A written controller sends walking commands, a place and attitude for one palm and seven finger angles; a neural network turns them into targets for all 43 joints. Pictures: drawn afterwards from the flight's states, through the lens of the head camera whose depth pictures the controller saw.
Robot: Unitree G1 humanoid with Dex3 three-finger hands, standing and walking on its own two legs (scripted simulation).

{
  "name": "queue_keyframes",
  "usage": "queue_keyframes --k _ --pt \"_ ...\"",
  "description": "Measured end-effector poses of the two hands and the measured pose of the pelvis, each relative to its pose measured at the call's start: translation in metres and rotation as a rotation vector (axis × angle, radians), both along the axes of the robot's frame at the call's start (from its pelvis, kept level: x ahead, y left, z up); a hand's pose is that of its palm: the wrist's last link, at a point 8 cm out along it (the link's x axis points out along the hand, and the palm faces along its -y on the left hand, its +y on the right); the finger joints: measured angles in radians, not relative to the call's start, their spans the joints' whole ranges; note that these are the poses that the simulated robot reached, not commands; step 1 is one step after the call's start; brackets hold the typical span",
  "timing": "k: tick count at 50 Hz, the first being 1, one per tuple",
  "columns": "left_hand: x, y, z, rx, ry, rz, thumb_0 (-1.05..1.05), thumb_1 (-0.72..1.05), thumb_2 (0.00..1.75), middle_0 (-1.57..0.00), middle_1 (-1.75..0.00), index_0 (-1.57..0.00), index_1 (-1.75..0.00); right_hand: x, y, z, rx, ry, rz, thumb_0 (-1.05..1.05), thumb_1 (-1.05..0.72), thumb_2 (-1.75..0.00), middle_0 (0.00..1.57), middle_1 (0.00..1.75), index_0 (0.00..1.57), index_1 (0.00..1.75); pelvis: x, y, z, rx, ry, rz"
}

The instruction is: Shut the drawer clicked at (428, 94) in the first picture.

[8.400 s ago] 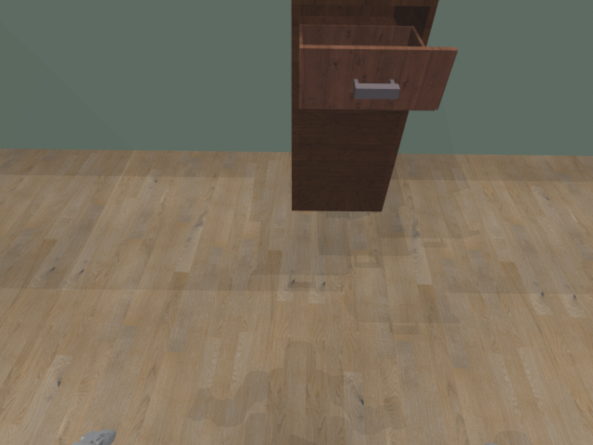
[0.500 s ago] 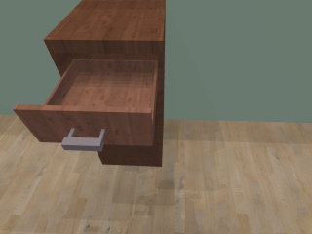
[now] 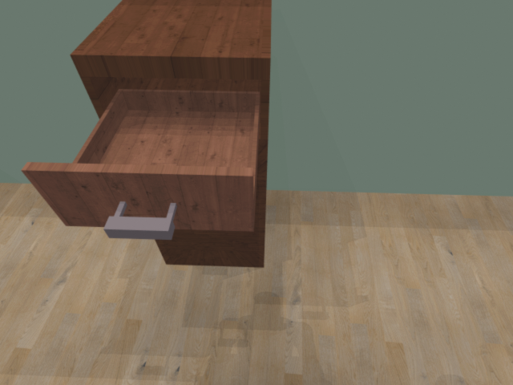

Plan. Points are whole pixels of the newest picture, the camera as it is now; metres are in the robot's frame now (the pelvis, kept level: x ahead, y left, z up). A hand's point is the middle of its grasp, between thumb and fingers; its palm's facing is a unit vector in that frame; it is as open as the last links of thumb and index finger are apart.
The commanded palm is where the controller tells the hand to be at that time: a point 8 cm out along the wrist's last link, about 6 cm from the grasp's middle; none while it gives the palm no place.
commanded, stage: look again from close up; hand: left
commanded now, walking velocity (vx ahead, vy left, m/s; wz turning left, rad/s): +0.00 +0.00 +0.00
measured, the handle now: (144, 217) +0.38 +0.22 +0.03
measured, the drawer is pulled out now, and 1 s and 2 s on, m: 0.30 0.30 0.30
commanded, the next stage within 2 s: shuffle to correct the standing spot in 0.34 s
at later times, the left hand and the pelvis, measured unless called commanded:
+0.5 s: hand out of the picture +0.01 +0.20 -0.17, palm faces +0.00 -0.98 -0.19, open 7.4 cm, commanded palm none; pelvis +0.01 +0.03 +0.00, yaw -1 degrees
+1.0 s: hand out of the picture +0.03 +0.18 -0.19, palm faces +0.03 -0.99 -0.14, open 7.4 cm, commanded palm none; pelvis +0.09 +0.02 -0.01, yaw +0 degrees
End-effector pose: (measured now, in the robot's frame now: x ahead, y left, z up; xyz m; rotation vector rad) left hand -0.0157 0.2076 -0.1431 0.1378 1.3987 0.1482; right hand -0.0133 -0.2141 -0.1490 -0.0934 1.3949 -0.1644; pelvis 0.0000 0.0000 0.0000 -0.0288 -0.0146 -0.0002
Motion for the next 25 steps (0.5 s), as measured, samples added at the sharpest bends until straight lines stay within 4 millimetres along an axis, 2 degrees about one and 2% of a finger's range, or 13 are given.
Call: queue_keyframes --k 7,12,18,25 --pt "0.022 0.034 0.003 0.033 -0.061 -0.014 0.01 0.91 0.90 -0.20 -0.30 -0.20 -0.30 0.003 0.018 0.003 -0.003 -0.036 0.034 0.01 -0.92 -0.90 0.20 0.30 0.19 0.30 -0.002 0.017 0.001 0.022 -0.013 -0.002" --pt "0.032 0.048 0.006 0.043 -0.082 -0.025 0.01 0.91 0.90 -0.20 -0.30 -0.20 -0.30 0.004 0.025 0.004 0.001 -0.025 0.047 0.01 -0.92 -0.90 0.20 0.30 0.20 0.30 -0.002 0.025 0.002 0.031 -0.009 -0.004" --pt "0.030 0.052 0.006 0.033 -0.057 -0.030 0.01 0.91 0.90 -0.20 -0.30 -0.20 -0.30 0.007 0.029 0.007 -0.005 -0.017 0.052 0.01 -0.92 -0.90 0.20 0.30 0.20 0.30 0.000 0.031 0.004 0.035 -0.001 -0.007" --pt "0.022 0.046 0.001 0.005 -0.014 -0.023 0.01 0.91 0.90 -0.20 -0.30 -0.20 -0.30 0.016 0.028 0.009 -0.020 -0.015 0.056 0.01 -0.91 -0.90 0.20 0.30 0.20 0.30 0.005 0.033 0.004 0.034 -0.005 -0.011"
